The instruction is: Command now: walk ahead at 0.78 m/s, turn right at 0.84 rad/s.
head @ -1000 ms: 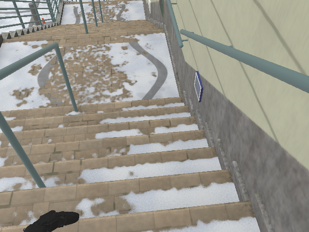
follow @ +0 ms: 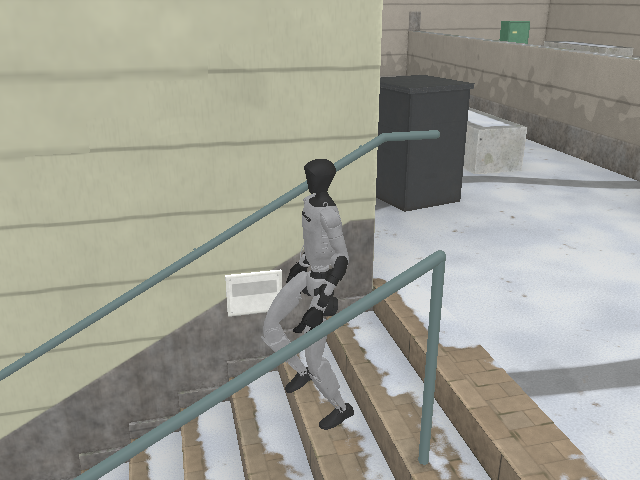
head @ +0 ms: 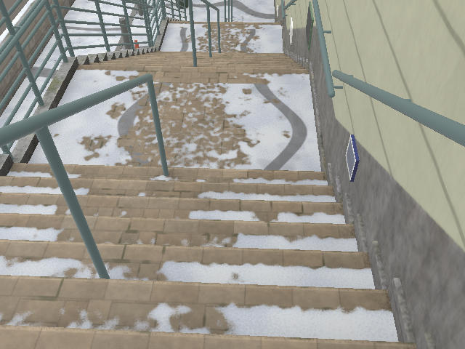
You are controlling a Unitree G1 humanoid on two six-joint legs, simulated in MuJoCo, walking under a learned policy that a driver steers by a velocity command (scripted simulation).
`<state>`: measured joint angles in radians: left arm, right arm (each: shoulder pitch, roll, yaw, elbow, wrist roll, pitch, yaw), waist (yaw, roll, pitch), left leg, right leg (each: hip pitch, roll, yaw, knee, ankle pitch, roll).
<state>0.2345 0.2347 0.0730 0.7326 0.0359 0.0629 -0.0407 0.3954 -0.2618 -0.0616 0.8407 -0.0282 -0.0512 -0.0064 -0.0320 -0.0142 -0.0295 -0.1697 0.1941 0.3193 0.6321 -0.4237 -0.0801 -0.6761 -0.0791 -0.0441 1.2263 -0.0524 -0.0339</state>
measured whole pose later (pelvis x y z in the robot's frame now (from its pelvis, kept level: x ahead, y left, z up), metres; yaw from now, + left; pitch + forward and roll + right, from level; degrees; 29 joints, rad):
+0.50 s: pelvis +0.24 -0.11 -0.14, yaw -16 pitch -2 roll -2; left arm 0.39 0.23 0.07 0.91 0.05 -0.02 0.02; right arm 0.25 -0.24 -0.02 0.76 -0.01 -0.04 0.02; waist -0.03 0.04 0.01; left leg -0.24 -0.07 0.04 0.56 -0.07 0.13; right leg -0.46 0.10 -0.10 1.73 -0.51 -0.16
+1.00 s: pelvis +0.58 -0.26 -0.32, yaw +8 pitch +0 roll -1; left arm 0.37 0.21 0.01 0.90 0.08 -0.08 -0.02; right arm 0.45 -0.25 -0.02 0.87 -0.07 -0.05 0.12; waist -0.06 0.01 -0.03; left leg -0.73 0.02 -0.03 1.63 -0.33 -0.01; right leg -0.15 0.01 -0.14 0.51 -0.35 -0.02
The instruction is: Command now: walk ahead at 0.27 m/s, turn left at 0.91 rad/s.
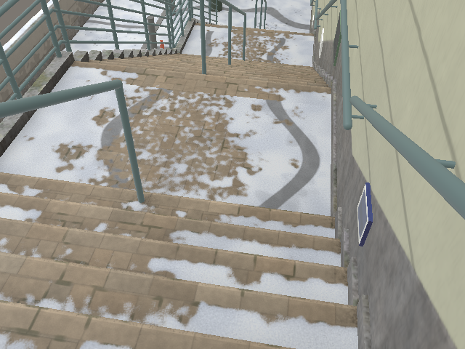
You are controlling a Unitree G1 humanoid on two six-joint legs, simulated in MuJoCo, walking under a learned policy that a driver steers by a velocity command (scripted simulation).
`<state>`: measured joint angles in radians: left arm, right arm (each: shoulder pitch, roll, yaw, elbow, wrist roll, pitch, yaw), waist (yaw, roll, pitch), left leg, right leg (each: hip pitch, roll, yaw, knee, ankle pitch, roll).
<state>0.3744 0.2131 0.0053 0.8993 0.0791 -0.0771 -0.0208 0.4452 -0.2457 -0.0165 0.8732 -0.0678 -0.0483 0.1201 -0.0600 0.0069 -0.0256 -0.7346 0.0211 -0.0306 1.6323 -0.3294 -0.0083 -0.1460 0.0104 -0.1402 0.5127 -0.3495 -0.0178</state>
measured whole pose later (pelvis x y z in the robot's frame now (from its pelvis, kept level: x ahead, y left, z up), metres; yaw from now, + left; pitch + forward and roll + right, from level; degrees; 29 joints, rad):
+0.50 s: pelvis +0.18 -0.04 -0.18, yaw +28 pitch +1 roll +1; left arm 0.17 0.18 -0.05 0.51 0.03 -0.04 -0.06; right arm 0.46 -0.23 -0.01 0.82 -0.11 -0.09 0.05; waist -0.05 0.04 0.02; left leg -0.42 -0.14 -0.03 0.64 -0.23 0.09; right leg -0.76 -0.10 0.14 1.30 -0.22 0.13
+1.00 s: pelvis +0.29 -0.07 -0.17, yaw +13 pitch +4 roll +3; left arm 0.34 0.31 0.06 0.71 0.03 -0.07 -0.08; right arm 0.19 -0.32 -0.01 0.60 -0.05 -0.09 0.01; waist 0.06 -0.05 -0.05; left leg -0.26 -0.03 0.08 0.52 -0.33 0.01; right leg -0.30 0.08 0.23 0.68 -0.46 -0.14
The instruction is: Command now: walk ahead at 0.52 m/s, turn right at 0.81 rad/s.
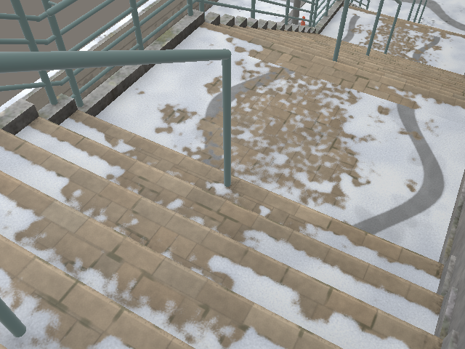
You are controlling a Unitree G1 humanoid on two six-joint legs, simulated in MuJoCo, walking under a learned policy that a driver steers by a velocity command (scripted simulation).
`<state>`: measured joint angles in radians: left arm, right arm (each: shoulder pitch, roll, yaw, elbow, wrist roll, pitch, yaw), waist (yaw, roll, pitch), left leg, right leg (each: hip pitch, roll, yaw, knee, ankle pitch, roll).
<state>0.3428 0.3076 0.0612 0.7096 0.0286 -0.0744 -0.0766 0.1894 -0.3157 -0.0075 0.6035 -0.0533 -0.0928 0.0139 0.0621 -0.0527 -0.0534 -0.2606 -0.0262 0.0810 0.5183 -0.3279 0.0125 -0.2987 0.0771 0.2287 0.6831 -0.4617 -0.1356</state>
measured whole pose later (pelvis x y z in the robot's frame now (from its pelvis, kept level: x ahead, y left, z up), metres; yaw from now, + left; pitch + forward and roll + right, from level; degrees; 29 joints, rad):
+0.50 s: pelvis +0.27 -0.08 -0.19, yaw -12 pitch -1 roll +0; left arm 0.26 0.26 0.06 0.96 0.01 -0.04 0.01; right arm 0.41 -0.17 -0.03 0.95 -0.03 -0.03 -0.04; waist -0.08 -0.04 0.06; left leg -0.61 0.05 -0.09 1.89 -0.63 0.11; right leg -0.33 0.04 -0.09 0.81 -0.47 -0.09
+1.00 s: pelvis +0.63 -0.08 -0.35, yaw -4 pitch -1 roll +1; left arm 0.31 0.20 0.01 0.94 0.06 -0.09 -0.10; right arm 0.27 -0.20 0.00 1.01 -0.12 -0.10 0.08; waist 0.02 -0.04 0.05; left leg -0.29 -0.06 0.21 0.66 -0.37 0.15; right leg -0.66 -0.09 0.14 1.20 -0.22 0.05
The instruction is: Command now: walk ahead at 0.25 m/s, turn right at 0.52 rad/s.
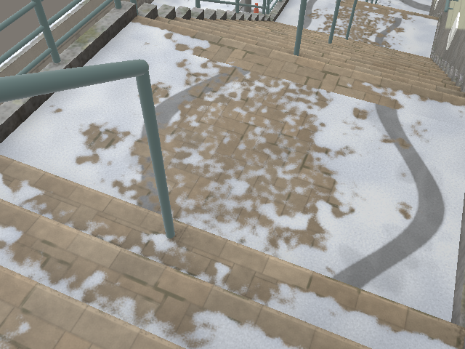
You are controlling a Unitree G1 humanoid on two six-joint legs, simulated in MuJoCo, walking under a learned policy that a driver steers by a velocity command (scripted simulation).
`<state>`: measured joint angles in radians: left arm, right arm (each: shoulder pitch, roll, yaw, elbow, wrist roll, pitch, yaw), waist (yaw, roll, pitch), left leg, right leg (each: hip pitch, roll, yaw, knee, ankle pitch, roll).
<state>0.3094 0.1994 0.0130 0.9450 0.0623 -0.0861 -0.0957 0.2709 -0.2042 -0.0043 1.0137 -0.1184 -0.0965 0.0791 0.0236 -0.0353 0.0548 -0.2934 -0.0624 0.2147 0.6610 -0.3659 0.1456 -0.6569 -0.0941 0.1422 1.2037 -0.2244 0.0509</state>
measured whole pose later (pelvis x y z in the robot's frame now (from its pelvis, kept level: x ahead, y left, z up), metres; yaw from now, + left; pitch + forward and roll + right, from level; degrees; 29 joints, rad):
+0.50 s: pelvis +0.21 -0.10 -0.15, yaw -24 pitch +0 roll -1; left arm 0.40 0.28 0.09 0.96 0.09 -0.10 -0.04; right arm 0.23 -0.25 -0.02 0.79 -0.04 -0.09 0.00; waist 0.01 -0.03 0.03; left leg -0.66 0.09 -0.05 1.81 -0.79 -0.15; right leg -0.30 0.07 -0.02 0.57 -0.26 -0.07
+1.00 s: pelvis +0.30 -0.08 -0.17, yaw -28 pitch +7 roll -2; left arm 0.01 0.24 -0.03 0.58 0.07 0.02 -0.02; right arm 0.37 -0.26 0.02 0.75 -0.03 -0.08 0.02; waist -0.13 -0.02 -0.07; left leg -0.48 -0.14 -0.18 0.77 -0.40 0.07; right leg -0.66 0.02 0.02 1.16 -0.54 0.16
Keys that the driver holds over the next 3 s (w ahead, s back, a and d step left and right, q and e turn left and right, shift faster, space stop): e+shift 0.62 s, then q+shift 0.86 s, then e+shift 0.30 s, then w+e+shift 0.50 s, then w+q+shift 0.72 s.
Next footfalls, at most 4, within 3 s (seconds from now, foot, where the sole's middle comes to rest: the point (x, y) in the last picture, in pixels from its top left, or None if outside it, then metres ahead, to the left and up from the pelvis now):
0.38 right None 0.23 -0.21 -0.92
0.70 left None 0.36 -0.01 -0.92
1.16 right None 0.27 -0.20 -0.92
1.62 left None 0.31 0.07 -0.92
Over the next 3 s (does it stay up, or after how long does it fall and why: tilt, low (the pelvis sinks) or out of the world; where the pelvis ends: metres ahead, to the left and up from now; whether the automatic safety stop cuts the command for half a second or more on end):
stays up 0.76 -0.48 -0.48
